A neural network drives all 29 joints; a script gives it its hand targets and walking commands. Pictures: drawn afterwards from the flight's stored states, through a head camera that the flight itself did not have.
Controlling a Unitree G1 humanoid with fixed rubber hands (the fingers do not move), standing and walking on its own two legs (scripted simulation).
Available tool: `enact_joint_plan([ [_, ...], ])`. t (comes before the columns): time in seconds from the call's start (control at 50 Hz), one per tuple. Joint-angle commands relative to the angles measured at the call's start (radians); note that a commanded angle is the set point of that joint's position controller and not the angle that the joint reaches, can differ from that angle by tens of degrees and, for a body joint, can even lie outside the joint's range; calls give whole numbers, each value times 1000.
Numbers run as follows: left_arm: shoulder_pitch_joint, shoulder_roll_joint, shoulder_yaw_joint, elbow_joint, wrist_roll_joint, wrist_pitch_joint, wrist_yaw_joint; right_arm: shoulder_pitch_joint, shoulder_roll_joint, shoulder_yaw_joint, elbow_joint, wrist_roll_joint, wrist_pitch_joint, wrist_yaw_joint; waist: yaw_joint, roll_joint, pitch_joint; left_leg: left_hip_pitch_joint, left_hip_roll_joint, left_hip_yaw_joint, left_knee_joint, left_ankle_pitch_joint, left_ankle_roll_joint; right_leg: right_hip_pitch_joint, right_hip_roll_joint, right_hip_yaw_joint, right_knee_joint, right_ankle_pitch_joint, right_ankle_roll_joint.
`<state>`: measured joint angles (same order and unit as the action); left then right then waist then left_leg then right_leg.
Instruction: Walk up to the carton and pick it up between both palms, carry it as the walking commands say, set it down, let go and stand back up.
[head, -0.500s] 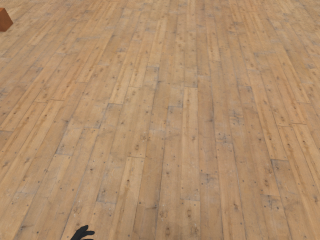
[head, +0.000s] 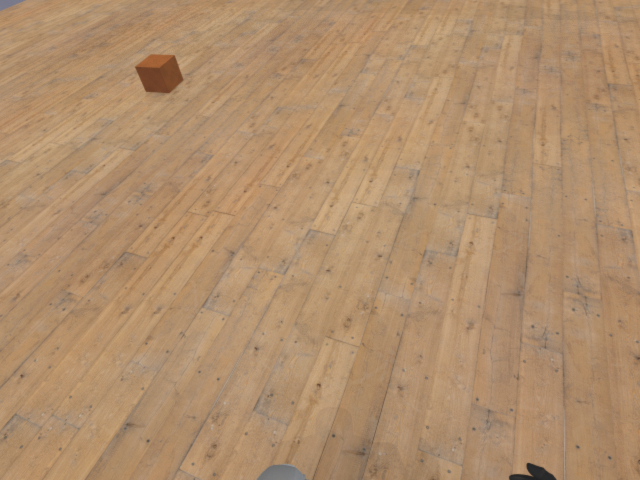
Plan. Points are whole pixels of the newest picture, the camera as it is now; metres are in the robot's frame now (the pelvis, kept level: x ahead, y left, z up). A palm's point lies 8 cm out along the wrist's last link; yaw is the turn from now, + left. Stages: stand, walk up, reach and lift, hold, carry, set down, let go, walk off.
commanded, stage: walk up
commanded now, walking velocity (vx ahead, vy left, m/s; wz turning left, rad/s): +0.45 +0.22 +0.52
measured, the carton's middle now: (160, 73) +2.75 +1.33 -0.68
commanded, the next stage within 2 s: none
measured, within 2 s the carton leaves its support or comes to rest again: neither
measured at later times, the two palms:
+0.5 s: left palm (116, 342) +0.35 +0.39 -0.09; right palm (453, 370) +0.31 -0.15 -0.10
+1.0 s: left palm (126, 313) +0.42 +0.40 -0.10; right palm (383, 227) +0.64 -0.07 -0.14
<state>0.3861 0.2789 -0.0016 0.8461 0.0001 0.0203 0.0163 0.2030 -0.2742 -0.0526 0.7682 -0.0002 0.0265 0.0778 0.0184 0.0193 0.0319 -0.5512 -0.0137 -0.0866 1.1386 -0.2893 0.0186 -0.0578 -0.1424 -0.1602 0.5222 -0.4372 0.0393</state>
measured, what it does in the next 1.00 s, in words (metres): walks ahead, turning left: left foot, then right foot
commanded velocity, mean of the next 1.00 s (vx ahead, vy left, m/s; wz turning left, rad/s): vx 0.48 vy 0.15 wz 0.36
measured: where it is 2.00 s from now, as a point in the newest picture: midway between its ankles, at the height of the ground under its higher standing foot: (264, 297)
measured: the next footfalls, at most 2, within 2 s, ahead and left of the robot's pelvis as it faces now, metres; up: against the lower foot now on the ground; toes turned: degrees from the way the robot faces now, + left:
left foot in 0.30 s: +0.29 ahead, +0.20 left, +0.00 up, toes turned +9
right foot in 0.84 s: +0.56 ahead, +0.01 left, +0.00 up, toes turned +13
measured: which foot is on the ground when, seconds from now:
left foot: up 0.00-0.28, down 0.30-0.82, up 0.84-1.00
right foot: down 0.00-0.30, up 0.32-0.82, down 0.84-1.00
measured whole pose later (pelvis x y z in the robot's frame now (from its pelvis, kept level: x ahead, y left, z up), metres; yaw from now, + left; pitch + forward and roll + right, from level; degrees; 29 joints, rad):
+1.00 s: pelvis +0.50 +0.14 +0.00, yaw +22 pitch +1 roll +2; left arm 0.38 0.27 0.00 0.83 0.00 -0.03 0.01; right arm 0.29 -0.28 -0.02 0.85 0.00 -0.03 0.05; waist -0.01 0.03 0.04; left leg -0.47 -0.03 -0.07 1.14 -0.42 0.05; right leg -0.25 -0.15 -0.12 0.58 -0.34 0.04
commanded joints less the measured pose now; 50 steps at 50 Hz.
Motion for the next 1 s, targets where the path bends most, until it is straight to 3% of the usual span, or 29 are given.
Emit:
enact_joint_plan([
  [0.0, 65, 179, 100, -49, 22, -70, 9, -162, -97, -24, -106, -27, 6, 35, 40, -184, 194, -319, 85, 78, 40, 144, -88, 109, -261, 77, -307, 521, -51],
  [0.04, 137, 177, 104, -24, 21, -68, 3, -203, -86, -18, -112, -14, -2, 38, 63, -215, 158, -309, 76, 113, -53, 126, -94, 179, -239, 10, -274, 693, -57],
  [0.12, 178, 197, 106, -18, 18, -55, 3, -287, -52, -7, -117, -7, -9, 41, 73, -268, 163, -238, 64, 188, -250, 101, -85, 188, -252, -60, -267, 820, -75],
  [0.14, 147, 205, 108, -26, 19, -53, 1, -261, -48, -7, -109, -5, -11, 38, 44, -276, 152, -158, 60, 208, -299, 90, -73, 145, -245, -96, -240, 860, -74],
  [0.16, 88, 216, 112, -39, 20, -50, -1, -186, -49, -9, -88, -3, -16, 32, -11, -279, 118, -32, 46, 230, -353, 68, -54, 82, -226, -143, -172, 937, -67],
  [0.2, 11, 259, 135, -58, 15, -45, -4, 56, -98, -29, -21, -2, -33, 12, -123, -276, -38, 215, -19, 267, -379, 13, -20, 28, -222, -144, 104, 1081, -79],
  [0.22, -37, 261, 143, -79, 12, -44, -8, 225, -158, -46, 31, -7, -44, -2, -198, -189, -159, 447, -67, 231, -404, -34, 23, -70, -179, -135, 359, 1014, -65],
  [0.24, -94, 225, 135, -110, 2, -46, -14, 379, -237, -68, 79, -17, -57, -20, -284, 19, -237, 670, -38, 31, -531, -47, 91, -276, -76, -102, 656, 612, -31],
  [0.26, -133, 141, 121, -163, -3, -49, -28, 452, -338, -85, 100, -24, -60, -36, -261, 347, -235, 736, 227, -489, -758, 89, 196, -521, 151, -52, 910, -168, 12],
  [0.28, -125, 135, 110, -200, -3, -57, -33, 397, -349, -78, 94, -5, -61, -49, -182, 326, -225, 700, 302, -745, -887, 149, 228, -603, 167, 163, 952, -233, -9],
  [0.3, -99, 128, 91, -186, 7, -67, -33, 293, -292, -63, 65, 11, -62, -64, -132, 140, -174, 675, 293, -663, -860, 108, 239, -617, 73, 206, 931, -119, -34],
  [0.32, -96, 113, 74, -156, 8, -76, -31, 224, -219, -40, 54, 11, -67, -70, -103, 52, -116, 628, 246, -573, -822, 139, 197, -633, 25, 197, 882, -43, -41],
  [0.34, -100, 88, 60, -136, 13, -76, -30, 212, -181, -29, 62, 11, -82, -74, -81, 41, -95, 572, 228, -514, -803, 257, 165, -612, 12, 184, 835, -3, -41],
  [0.36, -92, 62, 58, -127, 19, -65, -31, 231, -139, -18, 82, 8, -98, -77, -58, 23, -104, 518, 218, -484, -819, 257, 144, -549, 0, 188, 795, 26, -38],
  [0.42, -161, 37, 71, -151, 20, -43, -47, 256, -78, -3, 114, -3, -110, -76, -37, 77, -24, 337, 186, -408, -881, 163, 111, -469, -10, 162, 665, 119, -23],
  [0.48, -258, 55, 62, -174, 26, -24, -59, 209, -87, -2, 91, -7, -107, -72, -16, 134, 105, 182, 178, -290, -970, 2, 147, -490, -27, 116, 551, 212, 15],
  [0.52, -303, 80, 60, -163, 18, -11, -57, 183, -102, 4, 67, -7, -96, -63, -33, 156, 139, 178, 145, -239, -1002, -30, 137, -487, 4, 82, 448, 248, 44],
  [0.6, -387, 64, 51, -178, 6, -22, -59, 284, -112, 15, 88, -9, -94, -66, -96, 158, 38, 429, 138, -191, -941, 238, 127, -491, 38, 69, 252, 310, 52],
  [0.68, -422, 57, 45, -191, 4, -44, -51, 336, -129, 19, 113, -13, -79, -72, -129, 151, -54, 580, 140, -184, -812, 450, 137, -475, 69, 50, 120, 203, 38],
  [0.72, -338, 55, 50, -163, 2, -58, -39, 314, -129, 23, 117, -12, -71, -70, -86, 122, -87, 524, 88, -141, -718, 465, 109, -304, 90, 34, -37, 226, 29],
  [0.74, -231, 80, 65, -122, 2, -66, -23, 285, -124, 23, 107, -10, -73, -64, -33, 89, -142, 440, 44, -103, -613, 519, 86, -104, 70, 39, -98, 268, 14],
  [0.76, -34, 147, 97, -63, 6, -73, -6, 233, -121, 24, 79, -8, -79, -58, 60, -13, -237, 232, 26, -93, -395, 429, 51, 195, -54, 168, -103, 251, -30],
  [0.78, 149, 279, 139, -36, 24, -73, 11, 238, -78, 39, 42, -9, -86, -51, 111, -339, -366, -35, -43, -34, -98, -130, 15, 468, -385, 548, -125, 354, -103],
  [0.8, 184, 343, 145, -25, 20, -64, 14, 198, -97, 29, 39, -17, -79, -44, 101, -381, -312, -164, -33, -48, 60, -291, 6, 421, -475, 689, -156, 444, -163],
  [0.82, 138, 300, 130, -29, 21, -64, 16, 147, -95, 18, 49, -18, -67, -36, 65, -258, -184, -185, 8, -74, 127, -209, -6, 288, -436, 625, -168, 501, -173],
  [0.84, 100, 233, 119, -36, 30, -71, 20, 103, -82, 17, 40, -14, -73, -36, 59, -177, -118, -244, 36, -54, 128, -129, -11, 269, -385, 521, -134, 648, -185],
  [0.86, 79, 184, 109, -36, 29, -74, 18, 73, -72, 14, 33, -17, -74, -37, 62, -156, -119, -224, 57, -45, 108, -106, -16, 225, -325, 418, -120, 683, -179],
  [0.92, 47, 132, 99, -55, 20, -76, 13, 49, -55, 23, 27, -23, -46, -16, 20, -170, -24, -154, 70, 14, -3, -29, -29, 67, -246, 262, -184, 603, -115],
  [0.98, 54, 140, 95, -42, 15, -85, 0, -24, -22, 38, 13, -23, -34, 2, 20, -250, 74, -98, 73, 72, -168, 35, -59, -55, -204, 197, -263, 541, -119],
])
